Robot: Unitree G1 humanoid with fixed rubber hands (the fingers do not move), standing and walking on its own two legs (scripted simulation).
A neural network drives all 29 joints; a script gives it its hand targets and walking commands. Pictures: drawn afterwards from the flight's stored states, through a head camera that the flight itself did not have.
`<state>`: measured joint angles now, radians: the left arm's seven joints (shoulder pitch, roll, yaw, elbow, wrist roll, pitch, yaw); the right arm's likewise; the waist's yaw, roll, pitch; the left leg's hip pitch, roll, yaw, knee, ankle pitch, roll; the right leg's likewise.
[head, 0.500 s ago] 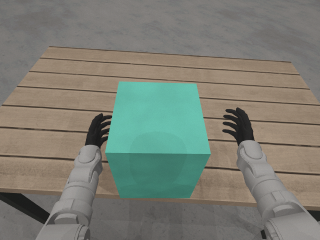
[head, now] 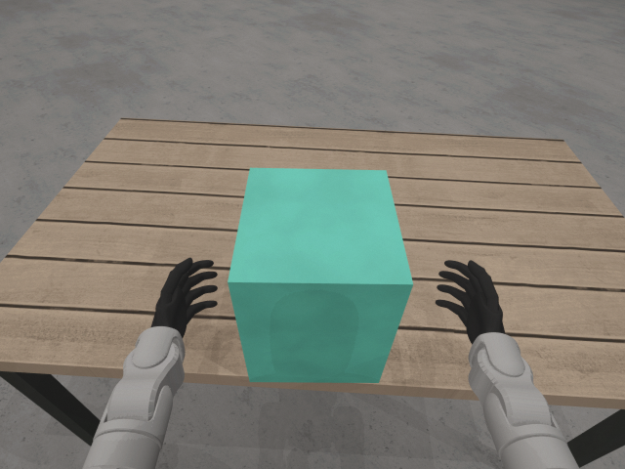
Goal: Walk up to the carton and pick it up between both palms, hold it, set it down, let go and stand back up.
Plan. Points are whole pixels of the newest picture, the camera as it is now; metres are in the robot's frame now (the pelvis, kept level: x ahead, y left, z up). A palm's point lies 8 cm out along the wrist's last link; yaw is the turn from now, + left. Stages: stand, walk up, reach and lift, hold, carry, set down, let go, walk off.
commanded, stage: set down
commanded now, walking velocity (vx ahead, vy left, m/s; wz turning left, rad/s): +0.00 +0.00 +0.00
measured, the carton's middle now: (316, 278) +0.39 +0.03 +0.03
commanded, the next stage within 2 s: none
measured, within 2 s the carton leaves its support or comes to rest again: neither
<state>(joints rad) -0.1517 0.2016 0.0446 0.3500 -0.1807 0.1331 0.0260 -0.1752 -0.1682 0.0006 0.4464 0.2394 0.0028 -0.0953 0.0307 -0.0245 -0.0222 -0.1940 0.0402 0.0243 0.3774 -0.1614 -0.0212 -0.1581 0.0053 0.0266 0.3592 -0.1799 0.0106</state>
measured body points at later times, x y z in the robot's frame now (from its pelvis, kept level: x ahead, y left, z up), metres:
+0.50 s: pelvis +0.00 +0.00 +0.00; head +0.00 +0.01 +0.45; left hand +0.22 +0.22 +0.04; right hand +0.23 -0.19 +0.03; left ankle +0.03 +0.13 -0.75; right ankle +0.01 -0.13 -0.75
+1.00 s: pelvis +0.03 +0.00 +0.00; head +0.05 +0.01 +0.45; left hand +0.20 +0.22 +0.00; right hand +0.21 -0.20 +0.01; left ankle +0.03 +0.13 -0.75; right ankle +0.01 -0.13 -0.75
